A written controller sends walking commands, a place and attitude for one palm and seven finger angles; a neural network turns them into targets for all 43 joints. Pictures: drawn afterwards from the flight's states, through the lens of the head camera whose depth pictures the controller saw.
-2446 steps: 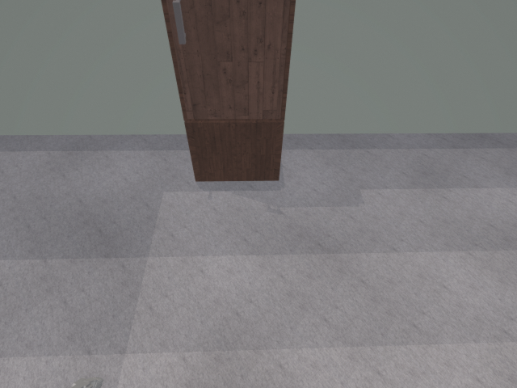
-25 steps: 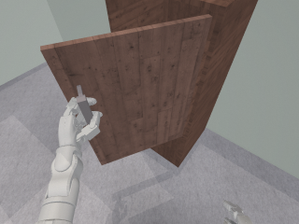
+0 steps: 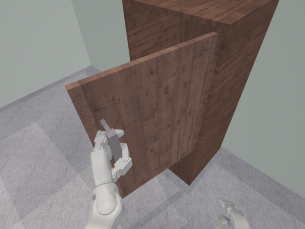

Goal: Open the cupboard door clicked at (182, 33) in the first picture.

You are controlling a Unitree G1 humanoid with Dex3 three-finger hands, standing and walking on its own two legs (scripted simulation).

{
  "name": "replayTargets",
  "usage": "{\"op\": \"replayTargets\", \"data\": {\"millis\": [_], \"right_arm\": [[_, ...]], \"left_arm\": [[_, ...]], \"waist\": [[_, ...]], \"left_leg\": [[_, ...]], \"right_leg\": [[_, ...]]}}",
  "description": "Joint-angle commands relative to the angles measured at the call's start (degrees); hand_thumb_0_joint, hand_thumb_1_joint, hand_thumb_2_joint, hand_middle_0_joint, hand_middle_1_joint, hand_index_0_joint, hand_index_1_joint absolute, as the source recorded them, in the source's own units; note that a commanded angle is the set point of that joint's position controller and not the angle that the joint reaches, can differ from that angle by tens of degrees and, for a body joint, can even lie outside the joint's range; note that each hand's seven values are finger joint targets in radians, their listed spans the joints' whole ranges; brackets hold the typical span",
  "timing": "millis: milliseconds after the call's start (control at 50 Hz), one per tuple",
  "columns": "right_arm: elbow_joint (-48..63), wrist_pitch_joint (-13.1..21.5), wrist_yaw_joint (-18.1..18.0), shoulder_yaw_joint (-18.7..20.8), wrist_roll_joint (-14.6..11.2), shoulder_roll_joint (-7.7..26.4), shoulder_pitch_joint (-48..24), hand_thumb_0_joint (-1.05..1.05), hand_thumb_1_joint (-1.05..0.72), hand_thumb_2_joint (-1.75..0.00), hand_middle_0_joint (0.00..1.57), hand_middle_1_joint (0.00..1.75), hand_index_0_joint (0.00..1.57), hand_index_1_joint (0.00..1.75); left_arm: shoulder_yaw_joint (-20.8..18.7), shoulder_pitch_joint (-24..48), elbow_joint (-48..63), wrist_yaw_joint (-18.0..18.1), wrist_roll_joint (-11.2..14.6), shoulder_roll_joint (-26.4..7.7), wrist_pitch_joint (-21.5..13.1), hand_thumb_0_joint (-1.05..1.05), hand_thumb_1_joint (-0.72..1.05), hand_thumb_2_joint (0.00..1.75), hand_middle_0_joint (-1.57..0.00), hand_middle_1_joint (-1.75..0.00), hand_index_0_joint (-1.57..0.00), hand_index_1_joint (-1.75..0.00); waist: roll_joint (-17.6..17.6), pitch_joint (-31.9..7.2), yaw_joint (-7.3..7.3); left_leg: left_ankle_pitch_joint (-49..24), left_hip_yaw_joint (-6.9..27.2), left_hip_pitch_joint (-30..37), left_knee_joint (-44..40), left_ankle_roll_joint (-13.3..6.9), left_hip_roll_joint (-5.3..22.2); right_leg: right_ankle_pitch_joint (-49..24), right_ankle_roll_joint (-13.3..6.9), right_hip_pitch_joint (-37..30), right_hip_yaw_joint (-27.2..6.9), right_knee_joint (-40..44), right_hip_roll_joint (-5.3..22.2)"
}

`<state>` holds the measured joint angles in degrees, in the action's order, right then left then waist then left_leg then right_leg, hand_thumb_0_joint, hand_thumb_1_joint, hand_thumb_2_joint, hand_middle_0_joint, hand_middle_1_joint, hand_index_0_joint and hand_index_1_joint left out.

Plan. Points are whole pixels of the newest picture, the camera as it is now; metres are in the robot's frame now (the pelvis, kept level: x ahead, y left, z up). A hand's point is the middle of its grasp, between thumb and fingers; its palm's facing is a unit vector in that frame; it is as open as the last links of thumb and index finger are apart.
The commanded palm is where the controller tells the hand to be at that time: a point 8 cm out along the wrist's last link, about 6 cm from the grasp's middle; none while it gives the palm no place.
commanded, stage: pull the door open along its arc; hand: left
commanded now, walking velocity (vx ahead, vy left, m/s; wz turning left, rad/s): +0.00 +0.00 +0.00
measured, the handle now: (112, 143) +0.31 +0.12 +0.09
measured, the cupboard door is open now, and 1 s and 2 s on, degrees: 78 79 82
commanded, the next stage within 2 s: open thumb and fingers to let go in 0.02 s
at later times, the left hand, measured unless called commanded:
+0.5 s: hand (126, 160) +0.26 +0.08 +0.09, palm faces +0.38 -0.93 -0.01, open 9.7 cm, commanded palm +0.22 +0.12 +0.09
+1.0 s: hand (128, 161) +0.26 +0.07 +0.09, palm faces +0.29 -0.96 -0.02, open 15.2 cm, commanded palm +0.21 +0.11 +0.09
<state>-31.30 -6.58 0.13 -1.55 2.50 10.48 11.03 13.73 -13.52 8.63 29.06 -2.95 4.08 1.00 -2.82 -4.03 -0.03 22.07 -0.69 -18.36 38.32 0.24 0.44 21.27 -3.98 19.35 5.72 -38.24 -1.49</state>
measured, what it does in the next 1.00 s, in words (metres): stands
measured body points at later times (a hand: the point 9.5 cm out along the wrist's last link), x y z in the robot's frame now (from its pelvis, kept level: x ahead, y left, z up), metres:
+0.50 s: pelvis -0.02 +0.00 +0.00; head -0.03 -0.03 +0.45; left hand +0.24 +0.13 +0.09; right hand +0.17 -0.21 -0.09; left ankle -0.02 +0.12 -0.72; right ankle -0.01 -0.07 -0.72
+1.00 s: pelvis -0.04 +0.02 +0.00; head -0.04 +0.00 +0.44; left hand +0.24 +0.12 +0.09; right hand +0.15 -0.18 -0.10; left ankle -0.02 +0.12 -0.72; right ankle -0.01 -0.07 -0.72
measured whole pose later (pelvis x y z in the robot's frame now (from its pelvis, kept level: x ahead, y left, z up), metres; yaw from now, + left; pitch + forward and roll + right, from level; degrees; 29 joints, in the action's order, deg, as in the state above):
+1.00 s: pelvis -0.04 +0.02 +0.00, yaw +0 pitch +1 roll +0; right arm -34.0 -4.6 0.7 -2.0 2.2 9.8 8.6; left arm 17.6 -1.6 -1.5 32.9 -2.7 4.8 1.1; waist -2.4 -2.3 1.1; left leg 20.7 -0.8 -21.5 41.5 -1.3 -0.8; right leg 19.4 -2.8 21.9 5.7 -40.5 -0.1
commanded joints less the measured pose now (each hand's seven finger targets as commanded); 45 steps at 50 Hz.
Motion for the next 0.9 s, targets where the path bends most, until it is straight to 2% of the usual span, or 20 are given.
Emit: {"op": "replayTargets", "data": {"millis": [0,40,80,100,120,200,240,260,300,360,400,500,540,580,660,720,760,800,860,880], "right_arm": [[10.04,4.21,-0.14,1.83,-0.06,4.23,-9.2,0.0,-0.9,-0.9,0.2,0.3,0.2,0.3],[9.93,5.16,0.06,1.76,0.0,4.26,-9.48,0.0,-0.9,-0.9,0.2,0.3,0.2,0.3],[9.13,5.56,-0.36,1.84,0.15,4.39,-9.78,0.0,-0.9,-0.9,0.2,0.3,0.2,0.3],[8.31,5.59,-0.85,1.52,0.29,4.47,-9.78,0.0,-0.9,-0.9,0.2,0.3,0.2,0.3],[7.93,5.75,-1.21,1.58,0.43,4.4,-9.87,0.0,-0.9,-0.9,0.2,0.3,0.2,0.3],[7.32,5.93,-1.89,1.59,0.34,4.09,-9.98,0.0,-0.9,-0.9,0.2,0.3,0.2,0.3],[7.12,6.15,-1.92,1.57,0.44,4.06,-9.34,0.0,-0.9,-0.9,0.2,0.3,0.2,0.3],[7.05,6.03,-1.88,1.76,0.41,4.05,-9.16,0.0,-0.9,-0.9,0.2,0.3,0.2,0.3],[7.4,5.82,-1.71,1.71,0.34,4.04,-8.81,0.0,-0.9,-0.9,0.2,0.3,0.2,0.3],[7.39,5.64,-1.88,1.58,0.23,4.19,-9.27,0.0,-0.9,-0.9,0.2,0.3,0.2,0.3],[7.47,5.84,-1.95,1.51,0.31,4.13,-9.92,0.0,-0.9,-0.9,0.2,0.3,0.2,0.3],[7.4,5.76,-1.91,1.56,0.27,4.11,-9.93,0.0,-0.9,-0.9,0.2,0.3,0.2,0.3],[7.32,5.69,-1.81,1.44,0.2,4.17,-10.19,0.0,-0.9,-0.9,0.2,0.3,0.2,0.3],[6.94,5.58,-1.75,1.4,0.22,4.18,-10.35,0.0,-0.9,-0.9,0.2,0.3,0.2,0.3],[7.12,5.34,-1.18,1.64,0.04,4.26,-10.0,0.0,-0.9,-0.9,0.2,0.3,0.2,0.3],[7.56,5.29,-0.73,1.67,-0.07,4.32,-10.3,0.0,-0.9,-0.9,0.2,0.3,0.2,0.3],[7.23,5.12,-0.62,1.69,-0.15,4.31,-10.31,0.0,-0.9,-0.9,0.2,0.3,0.2,0.3],[7.54,5.04,-0.39,1.76,-0.15,4.29,-10.63,0.0,-0.9,-0.9,0.2,0.3,0.2,0.3],[7.52,4.91,0.1,1.66,-0.23,4.19,-11.1,0.0,-0.9,-0.9,0.2,0.3,0.2,0.3],[7.33,4.8,0.13,1.61,-0.28,4.23,-11.37,0.0,-0.9,-0.9,0.2,0.3,0.2,0.3]], "left_arm": [[3.27,2.99,15.45,1.08,-0.43,6.74,-4.1,0.0,0.9,0.9,-0.4,-1.35,-0.4,-1.35],[3.96,2.76,15.19,1.41,-0.31,7.32,-4.11,0.0,0.9,0.9,-0.4,-1.35,-0.4,-1.35],[1.6,8.56,14.36,2.71,-0.57,4.87,-4.31,0.0,0.9,0.9,-0.4,-1.35,-0.4,-1.35],[0.06,13.8,11.75,3.41,-0.52,3.48,-4.37,0.0,0.9,0.9,-0.4,-1.35,-0.4,-1.35],[-0.84,14.98,10.1,3.74,-0.53,3.31,-4.58,0.0,0.83,0.87,-0.4,-1.34,-0.4,-1.34],[-1.76,16.22,7.18,3.42,-0.29,2.91,-5.48,0.0,0.55,0.75,-0.38,-1.31,-0.38,-1.31],[-1.28,18.11,6.56,3.1,-0.49,3.48,-5.93,0.0,0.41,0.69,-0.36,-1.3,-0.36,-1.3],[-1.97,17.1,6.51,2.91,-0.69,2.74,-6.14,0.0,0.34,0.66,-0.36,-1.29,-0.36,-1.29],[-0.76,16.25,6.3,2.27,-0.73,3.94,-6.35,0.0,0.2,0.6,-0.35,-1.27,-0.35,-1.27],[-0.53,19.45,5.32,1.9,-0.7,3.72,-6.52,0.0,-0.01,0.51,-0.33,-1.25,-0.33,-1.25],[0.01,21.3,5.01,2.14,-0.72,4.23,-6.71,0.0,-0.15,0.45,-0.32,-1.24,-0.32,-1.24],[0.08,22.97,3.53,2.71,-0.94,4.8,-6.7,0.0,-0.5,0.3,-0.3,-1.2,-0.3,-1.2],[1.22,25.31,2.69,2.97,-1.2,5.71,-6.39,0.0,-0.5,0.3,-0.3,-1.2,-0.3,-1.2],[1.06,27.36,1.46,3.58,-1.3,5.72,-6.13,0.0,-0.5,0.3,-0.28,-1.1,-0.28,-1.1],[2.24,25.6,1.35,4.24,-1.71,7.38,-5.52,0.0,-0.5,0.3,-0.25,-0.9,-0.25,-0.9],[3.7,25.32,2.28,4.44,-1.66,9.0,-4.97,0.0,-0.5,0.3,-0.22,-0.75,-0.22,-0.75],[3.18,25.62,1.45,4.74,-1.64,8.66,-4.48,0.0,-0.5,0.3,-0.21,-0.65,-0.21,-0.65],[3.15,24.75,3.0,5.01,-1.51,8.83,-4.2,0.0,-0.5,0.3,-0.19,-0.55,-0.19,-0.55],[3.92,24.31,3.02,5.31,-1.59,9.76,-3.41,0.0,-0.5,0.3,-0.17,-0.4,-0.17,-0.4],[3.69,25.3,3.29,5.49,-1.57,9.41,-3.37,0.0,-0.5,0.3,-0.16,-0.35,-0.16,-0.35]], "waist": [[7.58,-7.82,1.15],[8.07,-7.05,1.06],[6.52,-6.92,1.02],[8.27,-5.17,0.09],[9.72,-5.18,0.32],[9.14,-7.3,1.09],[9.2,-8.16,0.75],[8.3,-9.08,1.33],[8.09,-9.31,1.08],[9.02,-7.39,0.45],[7.93,-6.53,0.21],[7.29,-8.03,0.62],[6.56,-6.87,0.12],[6.33,-6.41,0.16],[5.73,-8.86,0.73],[5.43,-9.0,0.88],[6.13,-8.0,1.01],[5.86,-9.44,1.37],[4.81,-7.97,1.58],[4.96,-8.03,1.27]], "left_leg": [[-15.76,1.56,0.75,-0.96,-1.29,-1.1],[-14.15,1.56,0.49,-0.29,-1.38,-1.46],[-12.98,1.59,0.26,0.0,-1.3,-1.85],[-11.53,1.85,-0.53,0.19,-1.45,-2.06],[-10.54,1.89,-0.89,0.32,-1.46,-2.25],[-10.47,1.71,-0.49,-0.63,-1.48,-2.4],[-11.08,1.82,-0.14,-1.02,-1.55,-2.34],[-11.78,1.8,0.13,-1.32,-1.48,-2.26],[-12.61,1.63,0.52,-1.92,-1.55,-2.04],[-10.88,1.77,0.59,-2.09,-1.69,-2.01],[-9.6,1.72,0.76,-1.94,-1.72,-2.01],[-9.9,1.78,1.24,-2.37,-1.73,-1.89],[-9.69,1.95,1.23,-2.41,-1.73,-1.75],[-8.79,2.25,1.4,-2.71,-1.66,-1.57],[-10.96,2.55,1.71,-3.04,-1.44,-1.06],[-11.21,2.63,1.27,-3.1,-1.31,-0.81],[-11.26,2.97,0.95,-3.25,-1.18,-0.64],[-11.56,2.69,1.14,-3.05,-1.14,-0.6],[-11.22,3.03,0.56,-3.06,-0.93,-0.45],[-10.7,3.11,0.56,-2.94,-0.92,-0.45]], "right_leg": [[-24.7,3.0,-6.95,-5.79,6.99,3.86],[-22.08,3.28,-5.73,-6.34,8.03,4.24],[-19.3,3.16,-4.59,-6.96,8.41,4.43],[-16.66,3.48,-3.15,-7.6,9.5,4.77],[-14.34,3.74,-3.14,-8.65,10.61,5.18],[-13.83,3.97,-5.17,-10.15,11.81,5.91],[-15.69,4.19,-5.7,-9.99,11.4,5.99],[-16.68,3.85,-6.46,-9.46,10.83,5.73],[-18.65,3.75,-6.58,-8.23,9.74,5.35],[-14.31,3.66,-4.96,-8.09,10.87,5.17],[-10.44,3.5,-3.38,-8.26,11.61,5.14],[-8.66,2.85,-3.0,-6.9,10.72,4.42],[-7.77,2.6,-1.6,-6.05,10.16,4.02],[-5.45,2.31,-0.53,-5.19,9.86,3.6],[-8.5,1.67,-1.26,-3.52,7.35,2.68],[-8.68,1.51,-0.84,-2.77,6.1,2.26],[-8.4,1.32,-0.79,-2.58,6.14,2.08],[-8.57,1.28,-1.16,-2.55,5.74,2.01],[-7.87,0.97,-0.37,-2.05,5.34,1.81],[-7.09,1.02,0.15,-2.08,5.21,1.8]]}}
